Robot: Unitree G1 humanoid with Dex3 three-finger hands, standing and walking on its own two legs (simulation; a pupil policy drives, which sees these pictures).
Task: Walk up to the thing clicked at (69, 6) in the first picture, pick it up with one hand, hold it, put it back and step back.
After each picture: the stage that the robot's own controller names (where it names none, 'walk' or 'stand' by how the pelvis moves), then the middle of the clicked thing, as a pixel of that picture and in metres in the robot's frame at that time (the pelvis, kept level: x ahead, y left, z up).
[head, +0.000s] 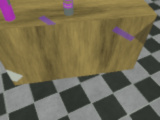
stand; out of the picture +1.04 +0.12 -0.01
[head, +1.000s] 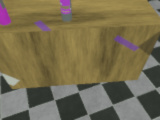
walk; (65, 1) +0.95 +0.15 +0.01
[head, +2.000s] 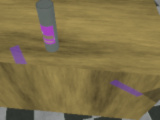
walk; (49, 28) +0.61 +0.21 +0.01
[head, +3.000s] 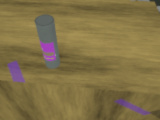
stand; (49, 44) +0.53 +0.17 +0.02
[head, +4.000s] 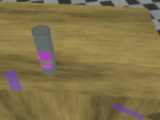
stand; (46, 53) +0.52 +0.18 -0.01
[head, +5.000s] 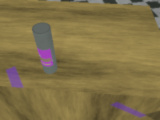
stand; (46, 50) +0.52 +0.18 -0.01
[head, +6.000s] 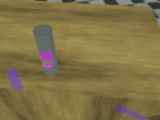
stand; (47, 52) +0.51 +0.17 -0.01
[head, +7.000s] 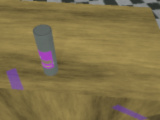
stand; (47, 52) +0.51 +0.17 -0.01
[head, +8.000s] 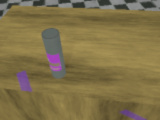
rise first; (55, 55) +0.51 +0.17 +0.00
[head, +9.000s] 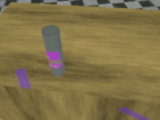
go down; (54, 53) +0.52 +0.17 +0.00
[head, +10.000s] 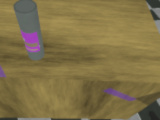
go down; (31, 34) +0.54 +0.16 +0.03
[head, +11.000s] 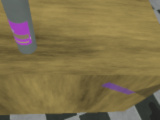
go down; (21, 24) +0.53 +0.17 +0.07
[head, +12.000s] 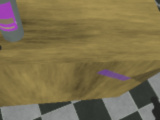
close in; (3, 6) +0.53 +0.17 +0.10
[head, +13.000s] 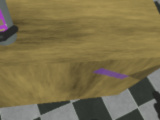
close; out of the picture +0.53 +0.18 +0.10
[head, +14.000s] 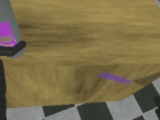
lift; (3, 24) +0.48 +0.18 +0.09
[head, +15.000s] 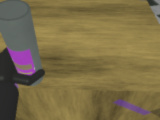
lift; (24, 51) +0.34 +0.16 +0.20
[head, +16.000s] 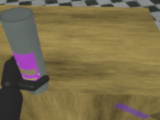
hold; (29, 57) +0.33 +0.16 +0.19
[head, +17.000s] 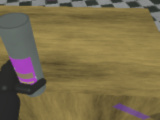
hold; (26, 61) +0.32 +0.17 +0.18
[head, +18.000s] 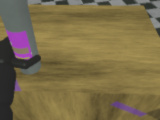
crouch; (22, 37) +0.40 +0.18 +0.20
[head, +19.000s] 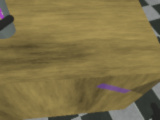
lower; out of the picture +0.53 +0.20 +0.19
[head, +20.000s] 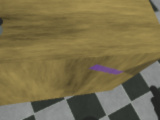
lower; out of the picture +0.55 +0.20 +0.11
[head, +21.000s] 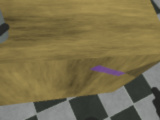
lower; out of the picture +0.54 +0.19 +0.10
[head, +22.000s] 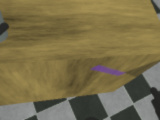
lower; out of the picture +0.54 +0.19 +0.10
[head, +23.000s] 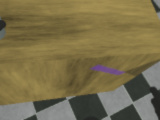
lower; out of the picture +0.54 +0.19 +0.11
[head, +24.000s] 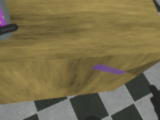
open; out of the picture +0.55 +0.17 +0.11
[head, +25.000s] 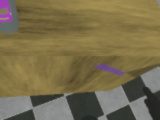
sink last; out of the picture +0.53 +0.17 +0.10
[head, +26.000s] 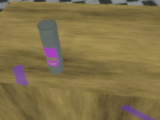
sink last; (52, 49) +0.51 +0.17 +0.05
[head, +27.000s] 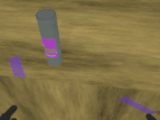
stand; (51, 41) +0.52 +0.16 +0.05
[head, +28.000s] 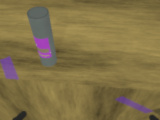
stand; (44, 40) +0.51 +0.17 +0.06
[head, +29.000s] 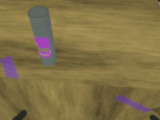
stand; (44, 39) +0.52 +0.17 +0.06
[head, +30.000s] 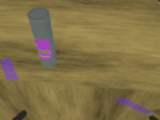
stand; (44, 41) +0.51 +0.17 +0.06
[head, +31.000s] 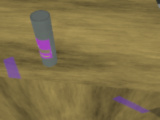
stand; (45, 41) +0.52 +0.17 +0.04
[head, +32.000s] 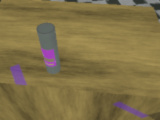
walk; (50, 51) +0.52 +0.17 -0.01
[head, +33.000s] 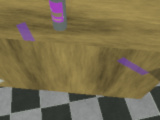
walk; (57, 5) +0.68 +0.14 +0.02
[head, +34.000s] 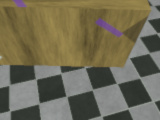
walk; out of the picture +0.97 +0.25 +0.02
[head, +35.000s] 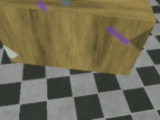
stand; out of the picture +1.09 +0.16 +0.01
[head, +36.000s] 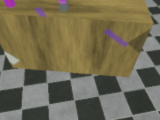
stand; out of the picture +1.09 +0.15 -0.01
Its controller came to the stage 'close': yes
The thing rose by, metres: 0.20
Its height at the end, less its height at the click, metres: +0.00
